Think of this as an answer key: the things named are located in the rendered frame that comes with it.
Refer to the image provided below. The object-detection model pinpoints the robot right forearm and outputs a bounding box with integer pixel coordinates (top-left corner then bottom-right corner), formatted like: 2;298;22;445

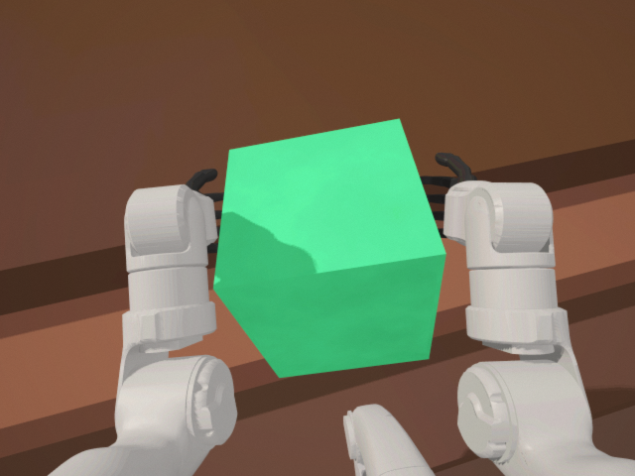
444;180;592;427

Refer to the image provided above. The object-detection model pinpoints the robot left forearm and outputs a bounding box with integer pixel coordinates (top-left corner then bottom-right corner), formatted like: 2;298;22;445
115;184;218;432

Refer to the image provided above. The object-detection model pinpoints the robot left upper arm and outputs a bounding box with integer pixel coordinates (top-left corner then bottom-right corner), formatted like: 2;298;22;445
48;355;237;476

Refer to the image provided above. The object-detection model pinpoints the right robot thigh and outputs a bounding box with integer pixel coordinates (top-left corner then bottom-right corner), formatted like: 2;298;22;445
343;404;436;476

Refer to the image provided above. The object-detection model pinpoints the robot left hand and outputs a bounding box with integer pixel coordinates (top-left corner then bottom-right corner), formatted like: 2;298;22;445
186;169;224;254

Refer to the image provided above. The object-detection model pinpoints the carton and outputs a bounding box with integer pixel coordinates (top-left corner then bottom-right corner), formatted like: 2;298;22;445
213;119;446;378

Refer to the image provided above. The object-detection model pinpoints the robot right hand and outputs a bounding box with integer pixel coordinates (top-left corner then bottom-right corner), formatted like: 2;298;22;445
420;153;477;238

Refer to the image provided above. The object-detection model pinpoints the robot right upper arm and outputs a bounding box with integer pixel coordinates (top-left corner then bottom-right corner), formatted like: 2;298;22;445
457;360;635;476

